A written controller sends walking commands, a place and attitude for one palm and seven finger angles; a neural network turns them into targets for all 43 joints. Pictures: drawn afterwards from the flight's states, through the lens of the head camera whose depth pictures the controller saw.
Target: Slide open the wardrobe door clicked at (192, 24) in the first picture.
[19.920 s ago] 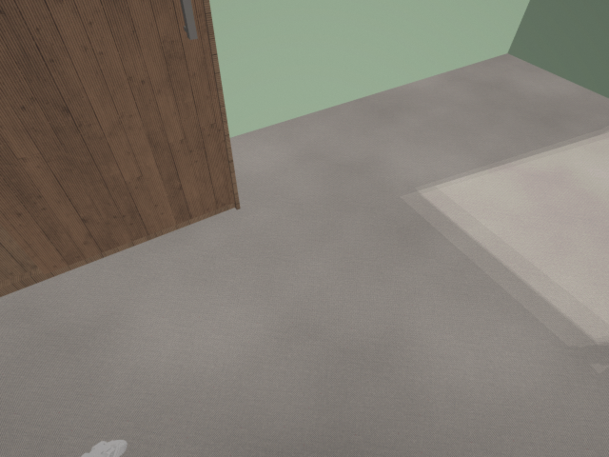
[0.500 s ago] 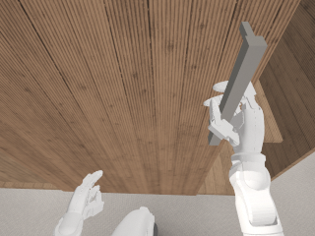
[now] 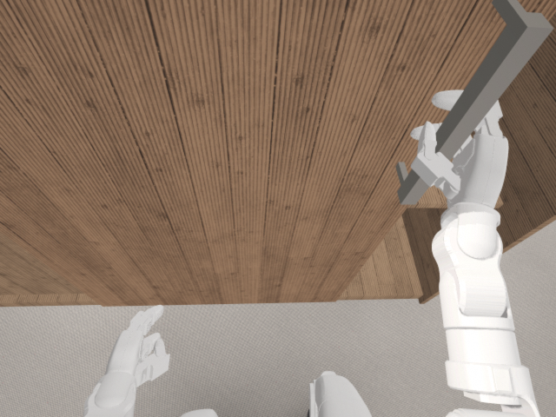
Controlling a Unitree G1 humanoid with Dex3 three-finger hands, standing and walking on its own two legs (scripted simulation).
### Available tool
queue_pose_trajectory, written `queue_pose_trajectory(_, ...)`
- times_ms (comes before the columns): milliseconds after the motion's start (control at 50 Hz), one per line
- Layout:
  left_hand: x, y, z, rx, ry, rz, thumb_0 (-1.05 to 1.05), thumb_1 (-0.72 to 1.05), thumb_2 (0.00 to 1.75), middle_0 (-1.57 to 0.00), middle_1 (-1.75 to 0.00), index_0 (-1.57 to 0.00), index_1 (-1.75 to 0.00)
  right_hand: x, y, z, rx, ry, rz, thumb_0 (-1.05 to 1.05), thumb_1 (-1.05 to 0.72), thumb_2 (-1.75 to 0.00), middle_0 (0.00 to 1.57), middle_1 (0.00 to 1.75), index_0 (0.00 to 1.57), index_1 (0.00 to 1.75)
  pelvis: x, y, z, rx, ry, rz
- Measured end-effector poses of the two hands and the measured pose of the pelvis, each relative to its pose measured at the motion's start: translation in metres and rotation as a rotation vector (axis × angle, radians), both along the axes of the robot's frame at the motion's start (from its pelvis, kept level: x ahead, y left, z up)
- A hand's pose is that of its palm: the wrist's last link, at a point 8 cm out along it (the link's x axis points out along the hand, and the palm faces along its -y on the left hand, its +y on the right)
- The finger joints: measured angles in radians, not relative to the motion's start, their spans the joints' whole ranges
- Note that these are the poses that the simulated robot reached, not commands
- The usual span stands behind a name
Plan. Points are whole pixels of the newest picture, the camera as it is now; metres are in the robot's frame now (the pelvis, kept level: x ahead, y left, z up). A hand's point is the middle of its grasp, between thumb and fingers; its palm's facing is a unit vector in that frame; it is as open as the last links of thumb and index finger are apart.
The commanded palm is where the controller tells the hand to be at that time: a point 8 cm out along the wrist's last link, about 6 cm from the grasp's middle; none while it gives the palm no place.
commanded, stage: step sideways, sliding the door along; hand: right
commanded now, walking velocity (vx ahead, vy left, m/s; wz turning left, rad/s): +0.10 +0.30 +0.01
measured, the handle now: (445, 121) +0.43 -0.20 +0.18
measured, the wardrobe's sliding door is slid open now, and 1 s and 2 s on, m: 0.33 0.48 0.70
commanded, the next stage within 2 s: none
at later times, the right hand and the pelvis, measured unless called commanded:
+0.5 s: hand (370, 154) +0.38 -0.10 +0.17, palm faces +0.32 +0.95 -0.06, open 6.3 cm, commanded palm +0.35 -0.08 +0.15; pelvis +0.00 +0.12 +0.01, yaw -1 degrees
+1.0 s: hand (292, 154) +0.38 -0.01 +0.17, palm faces +0.32 +0.95 +0.00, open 6.7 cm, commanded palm +0.35 +0.01 +0.15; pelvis +0.02 +0.21 +0.02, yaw -1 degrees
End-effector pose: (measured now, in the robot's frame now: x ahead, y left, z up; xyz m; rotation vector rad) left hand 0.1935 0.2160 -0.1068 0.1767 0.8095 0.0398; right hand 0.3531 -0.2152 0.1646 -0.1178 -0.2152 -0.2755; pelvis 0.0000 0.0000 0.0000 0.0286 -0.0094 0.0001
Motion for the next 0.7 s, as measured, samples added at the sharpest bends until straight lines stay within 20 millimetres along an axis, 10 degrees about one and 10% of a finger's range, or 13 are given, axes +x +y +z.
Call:
queue_pose_trajectory(400, -0.002, 0.053, 0.037, 0.031, 0.023, -0.104, 0.01, 0.91, 0.90, -0.20, -0.30, -0.20, -0.30, -0.004, 0.050, 0.001, 0.039, -0.007, 0.045, 0.02, -0.75, -0.81, 0.44, 1.40, 0.25, 1.35, -0.002, 0.078, 0.016, 0.074, -0.029, -0.005)
queue_pose_trajectory(560, 0.022, 0.107, 0.005, -0.047, -0.029, -0.127, 0.01, 0.91, 0.90, -0.21, -0.31, -0.20, -0.30, -0.005, 0.079, 0.000, -0.001, -0.022, -0.111, 0.00, -0.70, -0.84, 0.45, 1.40, 0.20, 1.34, 0.009, 0.144, -0.008, 0.030, -0.024, -0.031)
queue_pose_trajectory(700, 0.023, 0.161, 0.008, 0.068, 0.021, -0.030, 0.01, 0.91, 0.90, -0.20, -0.30, -0.20, -0.30, -0.006, 0.107, 0.000, 0.036, -0.027, -0.135, 0.01, -0.71, -0.83, 0.45, 1.40, 0.15, 1.37, 0.014, 0.153, 0.004, -0.013, 0.014, -0.059)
